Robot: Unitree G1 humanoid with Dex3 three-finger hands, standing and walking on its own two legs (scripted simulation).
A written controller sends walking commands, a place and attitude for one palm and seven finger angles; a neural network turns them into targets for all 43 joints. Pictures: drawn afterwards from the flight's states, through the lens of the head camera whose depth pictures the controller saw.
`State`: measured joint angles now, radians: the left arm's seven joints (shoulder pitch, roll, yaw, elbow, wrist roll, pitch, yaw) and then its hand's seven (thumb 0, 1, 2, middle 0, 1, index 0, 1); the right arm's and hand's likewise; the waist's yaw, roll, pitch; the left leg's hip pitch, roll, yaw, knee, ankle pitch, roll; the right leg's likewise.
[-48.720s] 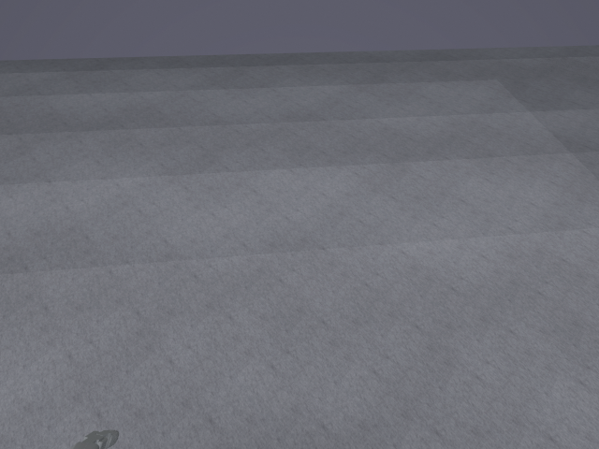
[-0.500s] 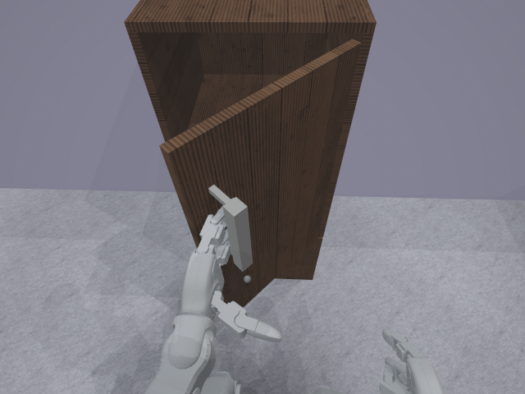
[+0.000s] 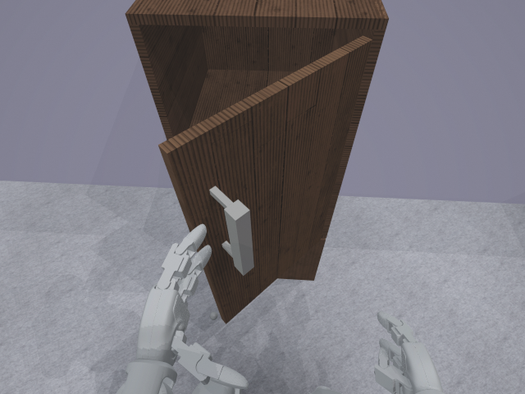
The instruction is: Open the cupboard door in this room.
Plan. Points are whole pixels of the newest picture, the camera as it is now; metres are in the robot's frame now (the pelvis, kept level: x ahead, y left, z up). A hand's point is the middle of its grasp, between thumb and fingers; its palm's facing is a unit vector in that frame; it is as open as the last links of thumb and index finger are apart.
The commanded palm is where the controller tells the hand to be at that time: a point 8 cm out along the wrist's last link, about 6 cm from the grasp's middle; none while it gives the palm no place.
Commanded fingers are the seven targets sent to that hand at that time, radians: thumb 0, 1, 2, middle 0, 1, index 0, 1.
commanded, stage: slide the hand sideways off the handle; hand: left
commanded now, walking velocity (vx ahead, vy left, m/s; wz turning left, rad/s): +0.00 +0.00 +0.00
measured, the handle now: (231, 232) +0.33 +0.07 +0.07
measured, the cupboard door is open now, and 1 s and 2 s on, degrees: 46 46 46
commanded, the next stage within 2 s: draw the hand back to the body in 0.36 s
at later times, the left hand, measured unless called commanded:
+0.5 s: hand (184, 350) +0.17 +0.11 +0.07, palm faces -0.05 -1.00 -0.01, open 16.3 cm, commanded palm +0.15 +0.17 +0.08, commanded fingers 0.00 -0.50 0.30 -0.15 -0.30 -0.15 -0.30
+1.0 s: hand (111, 327) +0.18 +0.17 +0.13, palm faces +0.00 -0.99 -0.11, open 16.1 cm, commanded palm +0.15 +0.23 +0.15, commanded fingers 0.00 -0.22 0.42 -0.16 -0.30 -0.16 -0.30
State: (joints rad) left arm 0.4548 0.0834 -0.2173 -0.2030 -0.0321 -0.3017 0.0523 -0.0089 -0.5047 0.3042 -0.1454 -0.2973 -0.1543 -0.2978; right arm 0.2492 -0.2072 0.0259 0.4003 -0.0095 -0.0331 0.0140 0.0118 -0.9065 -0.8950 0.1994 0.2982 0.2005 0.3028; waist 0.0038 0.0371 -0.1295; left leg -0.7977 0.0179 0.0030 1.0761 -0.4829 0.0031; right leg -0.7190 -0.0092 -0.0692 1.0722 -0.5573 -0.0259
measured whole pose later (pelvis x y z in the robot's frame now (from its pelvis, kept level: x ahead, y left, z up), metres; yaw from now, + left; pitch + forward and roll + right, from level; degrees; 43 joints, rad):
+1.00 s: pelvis +0.00 +0.01 +0.02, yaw +0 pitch +7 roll -2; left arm 0.62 0.26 0.09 -0.42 -0.23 -0.17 -0.16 -0.01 -0.46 0.32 -0.15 -0.30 -0.16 -0.30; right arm 0.28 -0.23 0.03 0.44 0.05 -0.11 -0.07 0.01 -0.91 -0.90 0.20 0.30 0.20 0.30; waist 0.03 0.05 -0.13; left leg -0.63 0.03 -0.01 0.96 -0.45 0.01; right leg -0.53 0.01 -0.08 0.91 -0.50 -0.02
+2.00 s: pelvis +0.02 +0.01 +0.08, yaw -2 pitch -4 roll +0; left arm 0.48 0.34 0.32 -0.40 -0.06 -0.06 0.11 0.02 0.87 0.90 -0.21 -0.30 -0.21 -0.30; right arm 0.20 -0.23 0.02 0.64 0.00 -0.10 -0.08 0.01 -0.91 -0.89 0.20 0.30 0.20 0.30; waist 0.07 0.05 0.02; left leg -0.11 0.02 0.05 0.42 -0.23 0.01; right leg -0.03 0.01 -0.02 0.37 -0.26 -0.01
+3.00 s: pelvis -0.09 +0.03 +0.06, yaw +0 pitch -1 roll -2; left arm 0.55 0.38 0.42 -0.55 -0.02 -0.21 0.16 0.02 0.88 0.90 -0.21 -0.30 -0.22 -0.30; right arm 0.20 -0.21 0.00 0.60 0.00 -0.08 -0.06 0.01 -0.90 -0.89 0.20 0.30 0.20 0.30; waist 0.03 0.02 0.06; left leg -0.45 0.00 0.02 0.65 -0.29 0.02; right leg -0.32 0.04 0.03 0.56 -0.22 0.00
